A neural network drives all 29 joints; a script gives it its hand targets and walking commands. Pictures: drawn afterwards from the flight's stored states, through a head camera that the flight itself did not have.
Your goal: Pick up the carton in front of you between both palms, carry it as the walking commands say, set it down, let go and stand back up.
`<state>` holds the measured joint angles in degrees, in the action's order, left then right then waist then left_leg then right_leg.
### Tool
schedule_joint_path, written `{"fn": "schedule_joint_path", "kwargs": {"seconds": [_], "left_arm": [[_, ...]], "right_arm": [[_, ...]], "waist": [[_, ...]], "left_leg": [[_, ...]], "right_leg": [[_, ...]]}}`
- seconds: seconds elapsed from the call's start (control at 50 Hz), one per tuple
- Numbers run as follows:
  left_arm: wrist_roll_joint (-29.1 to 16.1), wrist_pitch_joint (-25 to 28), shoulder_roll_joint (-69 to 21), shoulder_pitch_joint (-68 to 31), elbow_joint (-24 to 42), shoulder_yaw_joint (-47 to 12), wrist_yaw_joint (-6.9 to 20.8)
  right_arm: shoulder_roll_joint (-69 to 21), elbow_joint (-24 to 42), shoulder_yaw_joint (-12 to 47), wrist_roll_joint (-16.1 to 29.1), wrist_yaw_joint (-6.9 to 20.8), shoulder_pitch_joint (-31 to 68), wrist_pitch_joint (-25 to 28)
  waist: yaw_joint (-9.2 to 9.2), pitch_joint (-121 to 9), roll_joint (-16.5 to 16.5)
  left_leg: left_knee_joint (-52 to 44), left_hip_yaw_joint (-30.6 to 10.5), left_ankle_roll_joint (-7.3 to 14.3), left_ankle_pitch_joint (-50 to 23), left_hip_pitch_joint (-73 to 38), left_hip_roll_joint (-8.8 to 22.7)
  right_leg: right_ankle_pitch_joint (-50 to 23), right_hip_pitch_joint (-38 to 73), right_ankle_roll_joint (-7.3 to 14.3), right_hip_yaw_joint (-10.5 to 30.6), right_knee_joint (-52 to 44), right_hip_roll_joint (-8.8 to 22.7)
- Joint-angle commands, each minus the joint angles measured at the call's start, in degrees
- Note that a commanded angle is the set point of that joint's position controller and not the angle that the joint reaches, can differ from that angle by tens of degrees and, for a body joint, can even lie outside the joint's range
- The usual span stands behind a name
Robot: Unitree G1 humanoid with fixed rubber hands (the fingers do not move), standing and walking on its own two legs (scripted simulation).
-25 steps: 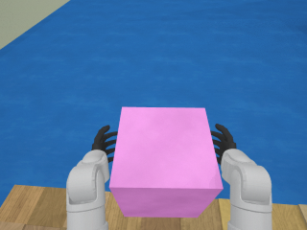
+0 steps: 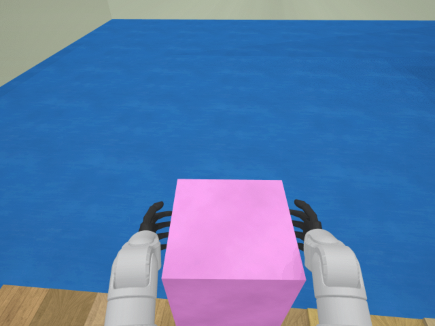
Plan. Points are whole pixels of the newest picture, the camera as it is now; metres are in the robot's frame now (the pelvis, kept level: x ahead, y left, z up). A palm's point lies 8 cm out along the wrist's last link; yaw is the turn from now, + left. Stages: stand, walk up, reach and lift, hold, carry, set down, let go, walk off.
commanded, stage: carry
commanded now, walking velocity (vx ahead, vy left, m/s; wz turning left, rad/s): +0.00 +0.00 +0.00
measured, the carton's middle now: (228, 256) +0.28 +0.00 -0.02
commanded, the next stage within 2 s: none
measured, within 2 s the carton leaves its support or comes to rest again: neither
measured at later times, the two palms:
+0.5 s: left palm (136, 255) +0.25 +0.17 +0.04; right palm (300, 251) +0.25 -0.13 +0.05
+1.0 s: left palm (123, 274) +0.21 +0.18 +0.04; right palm (297, 269) +0.21 -0.11 +0.05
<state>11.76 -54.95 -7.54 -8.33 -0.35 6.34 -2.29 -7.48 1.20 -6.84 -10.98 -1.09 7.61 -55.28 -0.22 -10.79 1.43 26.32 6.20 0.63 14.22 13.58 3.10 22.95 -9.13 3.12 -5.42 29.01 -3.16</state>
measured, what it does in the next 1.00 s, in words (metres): shifts its weight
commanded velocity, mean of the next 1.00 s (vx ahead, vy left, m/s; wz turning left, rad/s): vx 0.00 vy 0.00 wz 0.00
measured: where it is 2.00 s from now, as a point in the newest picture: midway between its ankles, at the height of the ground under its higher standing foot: outside the picture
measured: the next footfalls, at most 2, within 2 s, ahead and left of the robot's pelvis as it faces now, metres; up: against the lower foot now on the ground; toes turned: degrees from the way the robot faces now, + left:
none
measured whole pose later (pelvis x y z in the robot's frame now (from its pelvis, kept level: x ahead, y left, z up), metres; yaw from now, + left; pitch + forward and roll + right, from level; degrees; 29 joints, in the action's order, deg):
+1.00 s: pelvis -0.08 +0.03 +0.00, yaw +0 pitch +1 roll -2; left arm 15.4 -42.4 -8.3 -13.3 -12.2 10.2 -1.3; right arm -8.3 -12.2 -11.6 -14.6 0.9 13.2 -41.7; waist 0.2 -7.4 0.5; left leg 22.3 7.1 3.0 12.4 16.5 0.3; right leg 22.2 -14.9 1.1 -4.9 30.6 -0.3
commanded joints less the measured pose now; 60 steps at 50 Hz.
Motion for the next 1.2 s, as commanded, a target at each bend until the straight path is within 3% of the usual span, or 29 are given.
{"fn": "schedule_joint_path", "kwargs": {"seconds": [0.0,0.12,0.2,0.28,0.44,0.78,0.92,1.18], "left_arm": [[-14.5,5.0,-47.2,-24.3,0.4,-29.8,13.0],[-10.7,12.7,-48.5,-29.9,-7.9,-24.5,13.4],[-8.9,17.4,-50.6,-33.0,-13.6,-21.7,14.2],[-8.3,19.4,-52.7,-33.7,-15.4,-21.6,14.7],[-10.4,15.7,-52.6,-30.1,-9.9,-25.6,14.2],[-10.1,15.0,-51.6,-30.0,-8.9,-25.5,13.7],[-10.3,14.9,-51.5,-30.6,-8.3,-25.9,13.7],[-10.4,14.9,-51.2,-30.1,-8.0,-25.7,13.7]], "right_arm": [[-48.1,-1.4,30.4,14.0,11.8,24.5,4.9],[-49.0,-11.0,23.0,9.1,12.2,27.9,12.5],[-50.7,-16.4,19.6,6.8,12.9,30.5,17.3],[-52.8,-17.5,19.8,6.3,13.5,32.0,19.3],[-52.5,-12.7,23.8,8.9,13.3,29.1,15.7],[-51.6,-12.1,23.2,8.8,13.1,28.8,15.0],[-51.7,-11.8,23.4,8.8,13.0,29.0,15.0],[-51.3,-11.3,23.4,8.5,12.8,28.5,14.9]], "waist": [[0.4,-8.7,-0.3],[0.49,-5.9,0.1],[0.5,-7.0,-0.4],[0.47,-8.6,-0.6],[0.44,-7.8,0.1],[0.26,-7.7,0.4],[0.18,-6.7,0.9],[0.29,-7.0,0.7]], "left_leg": [[1.6,-4.5,1.0,-31.6,-8.3,6.8],[0.2,-4.8,1.5,-20.8,-5.8,6.6],[0.1,-5.3,1.8,-20.8,-5.9,6.6],[-0.7,-6.3,2.1,-20.4,-7.0,6.7],[-3.4,-7.7,2.3,-15.5,-6.9,6.9],[-6.8,-8.7,1.8,-8.8,-6.3,6.7],[-10.4,-9.7,1.5,1.5,-3.3,6.8],[-10.4,-9.0,1.0,4.9,-1.3,6.4]], "right_leg": [[-28.0,-0.8,-1.5,6.4,-2.5,9.5],[-20.2,-2.2,-1.3,7.1,-3.5,9.4],[-19.8,-1.5,-1.4,7.0,-3.1,9.3],[-16.7,-1.8,-1.2,6.7,-2.7,9.1],[-10.9,-3.6,-1.4,6.3,-2.8,8.5],[-9.6,-5.3,-1.7,5.9,-1.9,8.0],[-8.3,-5.2,-1.5,4.8,-1.1,7.0],[-7.9,-5.8,-1.0,4.5,-1.1,6.5]]}}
